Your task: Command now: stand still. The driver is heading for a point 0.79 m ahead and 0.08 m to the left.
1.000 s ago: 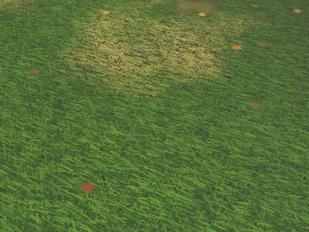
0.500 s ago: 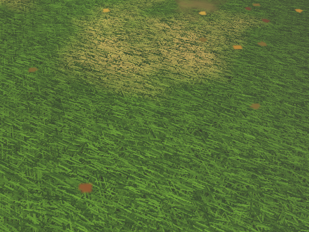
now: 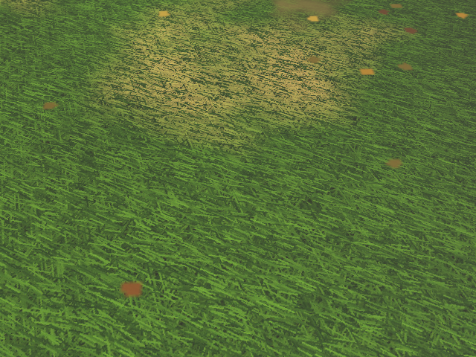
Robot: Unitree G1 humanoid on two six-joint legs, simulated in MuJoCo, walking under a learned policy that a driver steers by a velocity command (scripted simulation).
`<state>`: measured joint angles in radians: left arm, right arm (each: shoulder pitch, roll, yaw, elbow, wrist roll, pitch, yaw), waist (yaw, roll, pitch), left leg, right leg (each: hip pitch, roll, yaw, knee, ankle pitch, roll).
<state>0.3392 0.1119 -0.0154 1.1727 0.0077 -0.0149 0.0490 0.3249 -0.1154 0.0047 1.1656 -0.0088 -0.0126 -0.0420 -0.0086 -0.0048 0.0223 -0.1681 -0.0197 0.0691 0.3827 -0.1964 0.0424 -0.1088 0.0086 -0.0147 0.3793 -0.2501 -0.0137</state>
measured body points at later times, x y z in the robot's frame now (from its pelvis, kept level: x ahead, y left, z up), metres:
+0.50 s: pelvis +0.01 +0.00 +0.00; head +0.01 +0.00 +0.45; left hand -0.04 +0.20 -0.16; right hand -0.03 -0.20 -0.16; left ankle +0.01 +0.09 -0.74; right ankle -0.03 -0.11 -0.74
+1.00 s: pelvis +0.03 +0.00 -0.01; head +0.03 -0.01 +0.44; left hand -0.01 +0.21 -0.16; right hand -0.04 -0.22 -0.17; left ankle +0.01 +0.09 -0.74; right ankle -0.02 -0.10 -0.73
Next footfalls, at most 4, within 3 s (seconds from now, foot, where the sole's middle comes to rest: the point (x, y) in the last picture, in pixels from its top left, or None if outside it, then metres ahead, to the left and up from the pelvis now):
1.56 left None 0.44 0.04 -0.78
2.10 right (285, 282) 0.76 -0.13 -0.78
2.54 left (225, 261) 0.84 0.06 -0.78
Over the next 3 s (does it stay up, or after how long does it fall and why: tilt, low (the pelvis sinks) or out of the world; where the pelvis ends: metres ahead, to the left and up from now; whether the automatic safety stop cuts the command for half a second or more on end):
stays up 0.78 -0.02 0.00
